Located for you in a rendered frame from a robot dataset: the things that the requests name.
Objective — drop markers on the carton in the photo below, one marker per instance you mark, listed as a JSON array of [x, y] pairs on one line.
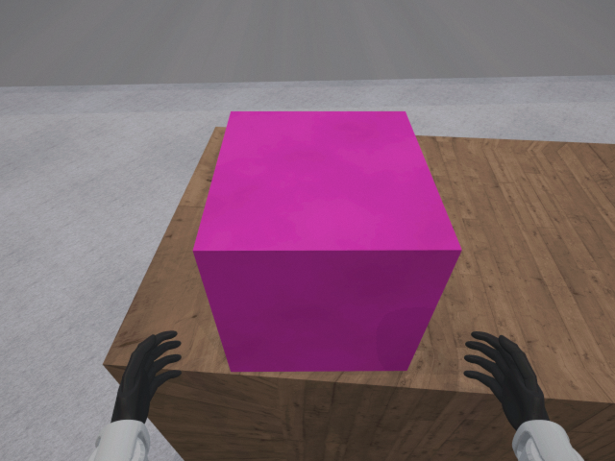
[[324, 245]]

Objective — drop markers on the pedestal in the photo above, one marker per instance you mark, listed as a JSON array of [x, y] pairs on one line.
[[535, 221]]

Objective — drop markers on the left robot hand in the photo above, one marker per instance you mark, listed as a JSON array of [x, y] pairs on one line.
[[139, 383]]

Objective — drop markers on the right robot hand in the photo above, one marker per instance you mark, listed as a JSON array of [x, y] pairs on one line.
[[514, 382]]

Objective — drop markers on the right robot forearm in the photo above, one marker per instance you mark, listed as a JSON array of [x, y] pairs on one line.
[[541, 440]]

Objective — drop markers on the left robot forearm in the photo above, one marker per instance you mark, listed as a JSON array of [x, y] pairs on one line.
[[124, 440]]

